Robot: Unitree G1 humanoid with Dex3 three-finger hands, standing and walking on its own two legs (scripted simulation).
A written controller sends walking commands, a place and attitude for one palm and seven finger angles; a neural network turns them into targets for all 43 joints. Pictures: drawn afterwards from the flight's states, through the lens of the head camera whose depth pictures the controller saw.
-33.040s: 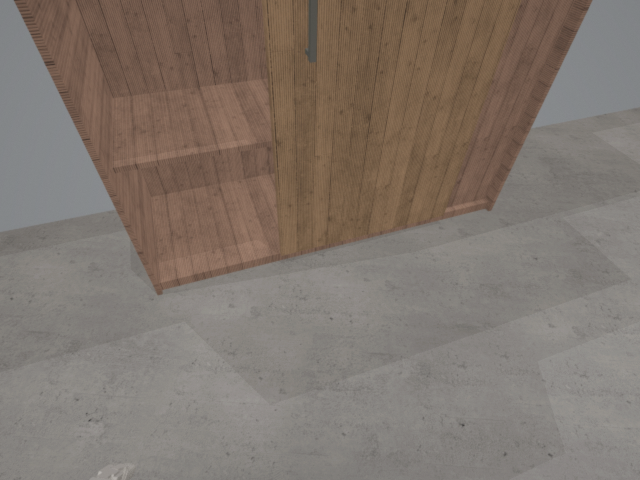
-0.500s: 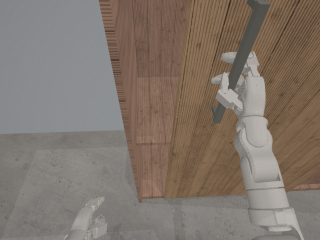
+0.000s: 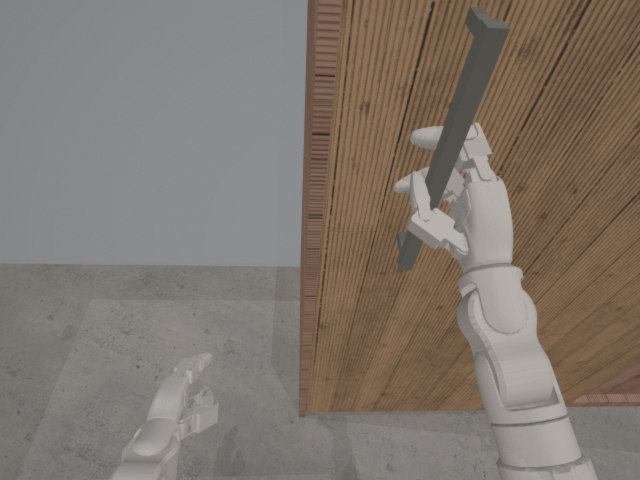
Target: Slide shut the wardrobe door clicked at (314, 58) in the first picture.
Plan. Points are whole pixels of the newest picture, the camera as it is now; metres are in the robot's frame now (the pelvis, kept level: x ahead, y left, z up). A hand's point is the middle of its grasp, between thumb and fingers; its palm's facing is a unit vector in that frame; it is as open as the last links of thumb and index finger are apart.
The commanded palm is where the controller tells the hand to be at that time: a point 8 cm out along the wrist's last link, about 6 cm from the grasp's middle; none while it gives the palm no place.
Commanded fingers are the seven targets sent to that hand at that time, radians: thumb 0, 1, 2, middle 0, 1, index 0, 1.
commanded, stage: step sideways, sliding the door along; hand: right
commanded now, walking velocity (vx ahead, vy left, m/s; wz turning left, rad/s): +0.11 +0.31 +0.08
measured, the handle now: (433, 168) +0.38 -0.09 +0.22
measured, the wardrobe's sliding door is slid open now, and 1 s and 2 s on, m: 0.00 0.00 0.00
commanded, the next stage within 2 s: stop walking and hold the door there in 0.92 s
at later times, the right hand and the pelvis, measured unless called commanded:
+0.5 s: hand (405, 208) +0.34 -0.06 +0.21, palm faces +0.11 +0.99 -0.04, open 6.0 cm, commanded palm +0.30 -0.04 +0.21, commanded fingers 0.00 -0.90 -0.90 0.45 1.40 0.45 1.40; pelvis -0.02 +0.06 +0.02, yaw +4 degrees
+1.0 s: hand (397, 201) +0.35 -0.05 +0.21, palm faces +0.35 +0.94 -0.03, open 6.4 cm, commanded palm +0.30 -0.02 +0.22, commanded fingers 0.00 -0.90 -0.90 0.45 1.40 0.45 1.40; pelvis +0.02 +0.15 +0.00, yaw -1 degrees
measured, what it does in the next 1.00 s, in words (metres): steps to the left: right foot, then left foot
